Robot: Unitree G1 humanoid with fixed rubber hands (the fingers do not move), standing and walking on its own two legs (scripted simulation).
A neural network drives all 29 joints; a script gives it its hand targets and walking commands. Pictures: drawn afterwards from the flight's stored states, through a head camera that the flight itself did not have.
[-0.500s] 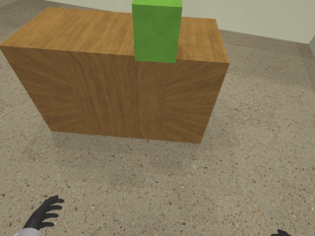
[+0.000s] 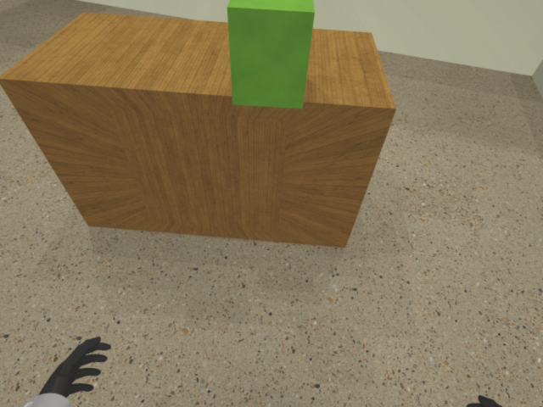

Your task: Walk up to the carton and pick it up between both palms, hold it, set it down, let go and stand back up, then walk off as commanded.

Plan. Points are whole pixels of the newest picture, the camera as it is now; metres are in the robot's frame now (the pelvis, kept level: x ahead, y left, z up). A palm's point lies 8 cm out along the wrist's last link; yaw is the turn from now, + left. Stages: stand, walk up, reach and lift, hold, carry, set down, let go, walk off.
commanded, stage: stand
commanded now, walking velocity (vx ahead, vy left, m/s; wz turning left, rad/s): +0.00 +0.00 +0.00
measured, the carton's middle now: (271, 46) +0.99 +0.00 +0.08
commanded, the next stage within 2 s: none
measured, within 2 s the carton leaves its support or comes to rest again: neither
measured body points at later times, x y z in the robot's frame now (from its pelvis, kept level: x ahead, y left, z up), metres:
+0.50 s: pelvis +0.00 +0.00 +0.00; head +0.01 +0.00 +0.45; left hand +0.18 +0.30 -0.07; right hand +0.10 -0.34 -0.07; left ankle +0.03 +0.15 -0.72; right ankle +0.03 -0.13 -0.72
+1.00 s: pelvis +0.00 +0.00 +0.00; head +0.01 +0.00 +0.45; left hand +0.17 +0.30 -0.07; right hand +0.09 -0.34 -0.07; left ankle +0.03 +0.15 -0.72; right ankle +0.03 -0.13 -0.72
